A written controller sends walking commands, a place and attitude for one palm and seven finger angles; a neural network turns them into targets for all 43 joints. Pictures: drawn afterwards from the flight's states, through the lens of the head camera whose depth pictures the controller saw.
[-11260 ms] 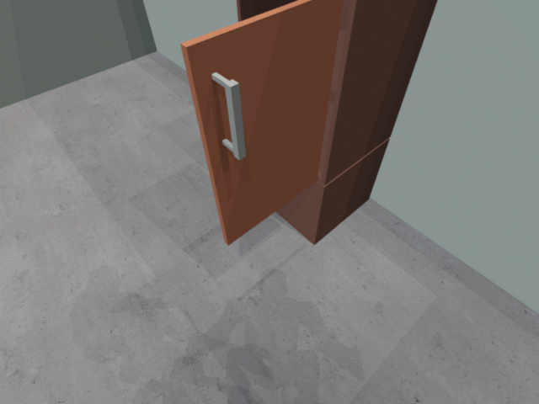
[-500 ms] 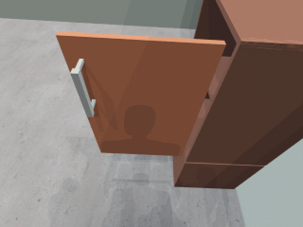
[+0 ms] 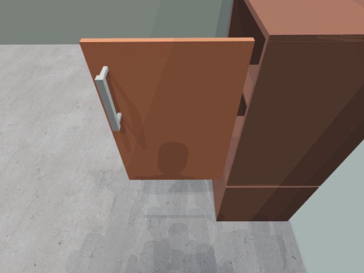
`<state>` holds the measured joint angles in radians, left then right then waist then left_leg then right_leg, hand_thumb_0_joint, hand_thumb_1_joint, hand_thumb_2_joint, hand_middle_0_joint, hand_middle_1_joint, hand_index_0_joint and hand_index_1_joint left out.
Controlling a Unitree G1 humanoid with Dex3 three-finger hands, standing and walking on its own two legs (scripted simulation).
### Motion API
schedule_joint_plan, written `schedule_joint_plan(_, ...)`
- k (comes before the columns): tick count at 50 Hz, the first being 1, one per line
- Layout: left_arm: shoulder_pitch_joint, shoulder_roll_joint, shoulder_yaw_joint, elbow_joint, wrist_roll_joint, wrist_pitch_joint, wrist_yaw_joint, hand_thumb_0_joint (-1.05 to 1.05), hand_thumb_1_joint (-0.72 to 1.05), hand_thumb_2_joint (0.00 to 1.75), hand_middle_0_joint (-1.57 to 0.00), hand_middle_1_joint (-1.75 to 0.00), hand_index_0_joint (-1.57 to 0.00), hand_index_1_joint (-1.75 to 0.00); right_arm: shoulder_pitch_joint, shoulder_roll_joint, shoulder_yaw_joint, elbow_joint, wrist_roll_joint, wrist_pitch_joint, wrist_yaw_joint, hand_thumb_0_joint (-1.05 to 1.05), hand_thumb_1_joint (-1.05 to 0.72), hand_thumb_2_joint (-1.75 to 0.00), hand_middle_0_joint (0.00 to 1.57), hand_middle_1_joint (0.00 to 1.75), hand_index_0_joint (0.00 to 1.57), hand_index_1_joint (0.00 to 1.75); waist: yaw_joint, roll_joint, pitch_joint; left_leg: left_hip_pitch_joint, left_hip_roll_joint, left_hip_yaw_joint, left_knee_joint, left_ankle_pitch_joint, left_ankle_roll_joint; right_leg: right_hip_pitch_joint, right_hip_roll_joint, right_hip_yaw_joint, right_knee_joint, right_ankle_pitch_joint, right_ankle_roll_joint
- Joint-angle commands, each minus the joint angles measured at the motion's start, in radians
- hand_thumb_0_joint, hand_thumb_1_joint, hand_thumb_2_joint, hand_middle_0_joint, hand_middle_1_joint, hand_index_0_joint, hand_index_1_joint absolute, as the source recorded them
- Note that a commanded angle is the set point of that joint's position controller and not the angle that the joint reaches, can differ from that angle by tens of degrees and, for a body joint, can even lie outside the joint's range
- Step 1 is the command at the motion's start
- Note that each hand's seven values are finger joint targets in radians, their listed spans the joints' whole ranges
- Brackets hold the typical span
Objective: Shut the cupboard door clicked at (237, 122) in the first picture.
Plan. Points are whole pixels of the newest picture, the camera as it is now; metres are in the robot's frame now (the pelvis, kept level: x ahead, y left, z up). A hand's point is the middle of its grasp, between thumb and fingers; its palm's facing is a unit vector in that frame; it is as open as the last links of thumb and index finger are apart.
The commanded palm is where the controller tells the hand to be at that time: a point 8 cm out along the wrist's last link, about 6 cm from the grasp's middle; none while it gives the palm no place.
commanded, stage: come to a stop and stand still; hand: left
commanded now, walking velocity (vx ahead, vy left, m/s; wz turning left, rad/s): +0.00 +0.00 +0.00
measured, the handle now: (110, 100) +0.49 +0.22 +0.11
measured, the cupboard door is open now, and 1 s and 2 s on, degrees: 90 90 90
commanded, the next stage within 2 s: look again from close up in 0.26 s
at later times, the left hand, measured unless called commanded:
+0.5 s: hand out of the picture -0.05 +0.16 -0.17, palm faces -0.01 -0.98 -0.18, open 7.4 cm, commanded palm none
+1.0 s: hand out of the picture +0.03 +0.17 -0.17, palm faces -0.01 -0.98 -0.21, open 7.4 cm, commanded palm +0.10 +0.21 -0.06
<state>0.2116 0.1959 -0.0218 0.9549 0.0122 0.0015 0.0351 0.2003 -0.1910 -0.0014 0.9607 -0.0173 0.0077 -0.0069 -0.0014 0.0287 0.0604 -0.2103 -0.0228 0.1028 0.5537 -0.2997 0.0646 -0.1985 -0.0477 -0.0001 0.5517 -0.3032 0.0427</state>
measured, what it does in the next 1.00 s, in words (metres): stands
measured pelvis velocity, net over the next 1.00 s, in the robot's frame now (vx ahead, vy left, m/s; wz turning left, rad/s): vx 0.01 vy -0.02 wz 0.00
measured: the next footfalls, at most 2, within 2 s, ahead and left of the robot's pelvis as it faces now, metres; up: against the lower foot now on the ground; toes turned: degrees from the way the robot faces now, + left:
none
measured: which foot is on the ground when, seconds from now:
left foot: down 0.00-1.00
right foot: down 0.00-1.00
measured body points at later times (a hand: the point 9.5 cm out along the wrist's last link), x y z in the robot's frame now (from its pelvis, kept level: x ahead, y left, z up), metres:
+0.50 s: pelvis -0.01 -0.01 +0.01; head +0.01 -0.01 +0.46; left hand -0.04 +0.22 -0.15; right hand -0.03 -0.24 -0.15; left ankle +0.01 +0.07 -0.73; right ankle +0.00 -0.15 -0.73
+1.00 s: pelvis +0.01 -0.02 +0.01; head +0.03 -0.01 +0.46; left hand +0.03 +0.22 -0.15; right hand +0.04 -0.25 -0.15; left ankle +0.01 +0.07 -0.73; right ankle +0.00 -0.15 -0.73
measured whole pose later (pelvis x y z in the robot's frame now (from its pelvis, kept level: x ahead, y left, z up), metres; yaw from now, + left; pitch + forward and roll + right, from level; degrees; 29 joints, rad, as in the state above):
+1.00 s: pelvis +0.01 -0.02 +0.01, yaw +0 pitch -1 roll +0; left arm 0.24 0.19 -0.02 1.09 0.02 -0.02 0.04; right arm 0.23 -0.17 0.01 1.12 -0.01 -0.03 -0.02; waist 0.00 0.00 0.04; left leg -0.18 -0.01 0.09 0.44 -0.24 0.04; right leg -0.17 -0.02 0.00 0.44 -0.26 0.02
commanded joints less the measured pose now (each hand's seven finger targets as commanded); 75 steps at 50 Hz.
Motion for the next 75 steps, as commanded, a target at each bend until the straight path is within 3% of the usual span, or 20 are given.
schedule_joint_plan(1, 0.032, 0.131, 0.026, -0.036, 0.004, -0.007, 0.001, 0.0, 0.9, 0.9, -0.2, -0.3, -0.2, -0.3, 0.038, -0.117, -0.026, -0.033, 0.0, -0.015, 0.002, 0.0, -0.9, -0.9, 0.2, 0.3, 0.2, 0.3, -0.011, -0.076, 0.065, -0.048, 0.106, -0.147, -0.218, -0.114, -0.016, -0.125, -0.041, 0.087, -0.176, -0.15, -0.077)
schedule_joint_plan(6, 0.086, 0.127, 0.028, -0.013, 0.007, -0.009, -0.003, 0.0, 0.9, 0.9, -0.2, -0.3, -0.2, -0.3, 0.067, -0.125, -0.023, -0.006, -0.002, -0.018, 0.004, 0.0, -0.9, -0.9, 0.2, 0.3, 0.2, 0.3, -0.004, -0.058, 0.034, -0.074, 0.111, -0.159, -0.251, -0.178, -0.014, -0.121, -0.035, 0.087, -0.186, -0.194, -0.074)
schedule_joint_plan(18, 0.157, 0.087, 0.015, 0.089, 0.003, -0.023, -0.003, 0.0, 0.9, 0.9, -0.2, -0.3, -0.2, -0.3, 0.122, -0.104, -0.013, 0.096, 0.009, -0.037, -0.007, 0.0, -0.9, -0.9, 0.2, 0.3, 0.2, 0.3, 0.007, -0.023, 0.024, -0.063, 0.132, -0.174, -0.284, -0.105, -0.013, -0.067, -0.042, 0.073, -0.179, -0.019, -0.074)
schedule_joint_plan(32, 0.152, 0.069, 0.015, 0.132, 0.001, -0.028, 0.004, 0.0, 0.9, 0.9, -0.2, -0.3, -0.2, -0.3, 0.119, -0.066, -0.008, 0.146, 0.012, -0.046, -0.016, 0.0, -0.9, -0.9, 0.2, 0.3, 0.2, 0.3, 0.006, -0.024, 0.005, 0.017, 0.131, -0.127, -0.23, 0.118, -0.021, -0.043, -0.049, 0.077, -0.173, 0.131, -0.07)
schedule_joint_plan(48, 0.095, 0.104, 0.028, 0.113, 0.001, -0.03, 0.002, 0.0, 0.9, 0.9, -0.2, -0.3, -0.2, -0.3, 0.073, -0.1, -0.012, 0.141, 0.009, -0.053, -0.022, 0.0, -0.9, -0.9, 0.2, 0.3, 0.2, 0.3, 0.008, -0.03, -0.033, 0.071, 0.137, -0.124, -0.213, 0.275, -0.022, 0.008, -0.059, 0.072, -0.165, 0.249, -0.069)
schedule_joint_plan(49, 0.156, 0.083, 0.025, 0.143, 0.014, -0.037, 0.044, 0.0, 0.9, 0.9, -0.2, -0.3, -0.2, -0.3, 0.038, -0.117, -0.014, 0.073, 0.018, -0.052, -0.016, 0.0, -0.9, -0.9, 0.2, 0.3, 0.2, 0.3, 0.011, -0.015, -0.035, 0.039, 0.168, -0.103, -0.025, 0.477, -0.051, -0.007, -0.092, 0.078, -0.141, 0.444, -0.056)
schedule_joint_plan(50, -0.725, 0.691, 0.484, -1.48, -0.098, -0.307, 0.057, 0.0, 0.9, 0.9, -0.2, -0.3, -0.2, -0.3, 0.136, -0.323, -0.061, -0.212, 0.029, -0.238, -0.104, 0.0, -0.9, -0.9, 0.2, 0.3, 0.2, 0.3, -0.14, -0.005, -0.404, 0.329, 0.115, -0.172, -0.012, 0.576, -0.051, -0.015, 0.022, -0.033, 0.083, 0.436, -0.051)
schedule_joint_plan(51, -0.001, 0.146, 0.046, -1.16, -0.121, -0.226, 0.058, 0.0, 0.9, 0.9, -0.22, -0.32, -0.22, -0.32, 0.043, -0.184, -0.009, -0.214, 0.085, -0.319, -0.12, 0.0, -0.9, -0.9, 0.2, 0.3, 0.2, 0.3, -0.032, 0.355, -0.546, 0.456, 0.113, -0.183, -0.02, 0.69, -0.068, -0.151, 0.066, -0.082, 0.19, 0.125, -0.05)
schedule_joint_plan(52, 0.273, -0.048, -0.006, -1.157, -0.183, -0.097, 0.064, 0.0, 0.9, 0.9, -0.24, -0.34, -0.24, -0.34, 0.009, -0.148, -0.01, -0.247, 0.052, -0.363, -0.088, 0.0, -0.9, -0.9, 0.2, 0.3, 0.2, 0.3, -0.003, 0.345, -0.464, 0.331, 0.113, -0.181, -0.097, 0.772, -0.114, -0.152, 0.062, -0.093, 0.18, 0.021, -0.059)
schedule_joint_plan(53, 0.156, -0.023, -0.001, -1.078, -0.16, -0.092, 0.066, 0.0, 0.9, 0.9, -0.25, -0.36, -0.25, -0.36, 0.048, -0.142, -0.025, -0.221, 0.055, -0.383, -0.053, 0.0, -0.9, -0.9, 0.2, 0.3, 0.2, 0.3, -0.05, 0.149, -0.23, 0.121, 0.103, -0.173, -0.084, 0.604, -0.107, -0.22, 0.046, -0.08, 0.133, 0.014, -0.049)
schedule_joint_plan(54, 0.112, -0.018, 0.044, -1.03, -0.163, -0.129, 0.049, 0.0, 0.9, 0.9, -0.27, -0.38, -0.27, -0.38, 0.042, -0.164, -0.056, -0.261, 0.043, -0.385, -0.033, 0.0, -0.9, -0.9, 0.2, 0.3, 0.2, 0.3, -0.06, 0.061, -0.069, -0.028, 0.077, -0.183, -0.041, 0.398, -0.107, -0.26, 0.047, -0.1, 0.066, 0.031, -0.056)
schedule_joint_plan(56, 0.351, -0.017, 0.128, -0.834, -0.2, -0.255, -0.027, 0.0, 0.9, 0.9, -0.31, -0.42, -0.31, -0.42, -0.009, -0.17, -0.077, -0.333, 0.028, -0.383, -0.009, 0.0, -0.9, -0.9, 0.2, 0.3, 0.2, 0.3, -0.013, -0.203, 0.012, -0.255, 0.034, -0.163, 0.065, 0.121, -0.087, -0.334, 0.05, -0.121, 0.046, 0.021, -0.061)
schedule_joint_plan(58, 0.503, -0.031, 0.187, -0.753, -0.246, -0.427, -0.161, 0.0, 0.9, 0.9, -0.35, -0.46, -0.35, -0.46, -0.026, -0.163, -0.093, -0.387, 0.025, -0.367, 0.013, 0.0, -0.9, -0.9, 0.2, 0.3, 0.2, 0.3, 0.047, -0.302, -0.093, -0.345, 0.009, -0.122, 0.189, 0.174, -0.094, -0.357, 0.052, -0.114, 0.185, 0.128, -0.071)
schedule_joint_plan(59, 0.496, -0.021, 0.208, -0.76, -0.265, -0.521, -0.237, 0.0, 0.9, 0.9, -0.36, -0.48, -0.36, -0.48, -0.045, -0.164, -0.102, -0.407, 0.019, -0.361, 0.019, 0.0, -0.9, -0.9, 0.2, 0.3, 0.2, 0.3, 0.058, -0.308, -0.146, -0.408, 0.0, -0.104, 0.257, 0.146, -0.096, -0.397, 0.048, -0.096, 0.259, 0.132, -0.071)
schedule_joint_plan(61, 0.449, 0.067, 0.271, -0.793, -0.293, -0.651, -0.37, 0.0, 0.9, 0.9, -0.4, -0.52, -0.4, -0.52, -0.074, -0.173, -0.112, -0.473, 0.022, -0.357, 0.026, 0.0, -0.9, -0.9, 0.2, 0.3, 0.2, 0.3, 0.072, -0.215, -0.222, -0.506, -0.014, -0.085, 0.35, 0.058, -0.089, -0.438, 0.029, -0.031, 0.335, 0.068, -0.073)
schedule_joint_plan(63, 0.41, 0.142, 0.322, -0.863, -0.318, -0.61, -0.425, 0.0, 0.9, 0.9, -0.44, -0.56, -0.44, -0.56, -0.098, -0.179, -0.104, -0.552, 0.042, -0.332, 0.021, 0.0, -0.9, -0.9, 0.2, 0.3, 0.2, 0.3, 0.097, -0.049, -0.265, -0.549, -0.029, -0.063, 0.373, -0.005, -0.073, -0.42, 0.019, 0.036, 0.328, -0.052, -0.08)
schedule_joint_plan(66, 0.238, 0.162, 0.326, -1.099, -0.367, -0.541, -0.405, 0.0, 0.9, 0.9, -0.49, -0.62, -0.49, -0.62, -0.092, -0.168, -0.09, -0.631, 0.058, -0.324, -0.011, 0.0, -0.9, -0.9, 0.2, 0.3, 0.2, 0.3, 0.067, 0.019, -0.344, -0.544, -0.019, -0.072, 0.41, -0.089, -0.051, -0.462, 0.02, 0.089, 0.276, -0.252, -0.065)
schedule_joint_plan(68, 0.111, 0.193, 0.318, -1.295, -0.366, -0.563, -0.364, 0.0, 0.9, 0.9, -0.53, -0.66, -0.53, -0.66, -0.056, -0.163, -0.085, -0.632, 0.054, -0.331, -0.03, 0.0, -0.9, -0.9, 0.2, 0.3, 0.2, 0.3, 0.025, 0.007, -0.389, -0.529, 0.002, -0.096, 0.452, -0.104, -0.038, -0.482, 0.023, 0.126, 0.255, -0.302, -0.055)
schedule_joint_plan(72, -0.002, 0.166, 0.21, -1.39, -0.341, -0.598, -0.348, 0.0, 0.9, 0.9, -0.6, -0.74, -0.6, -0.74, -0.015, -0.171, -0.059, -0.582, 0.048, -0.35, -0.063, 0.0, -0.9, -0.9, 0.2, 0.3, 0.2, 0.3, -0.053, 0.014, -0.318, -0.512, 0.025, -0.127, 0.485, -0.102, -0.021, -0.55, 0.044, 0.108, 0.255, -0.268, -0.055)
schedule_joint_plan(75, 0.053, 0.181, 0.208, -1.261, -0.341, -0.52, -0.385, 0.0, 0.9, 0.9, -0.66, -0.8, -0.66, -0.8, -0.01, -0.178, -0.052, -0.558, 0.063, -0.349, -0.08, 0.0, -0.9, -0.9, 0.2, 0.3, 0.2, 0.3, -0.048, 0.003, -0.265, -0.546, 0.029, -0.132, 0.466, -0.13, -0.026, -0.53, 0.04, 0.114, 0.218, -0.301, -0.049)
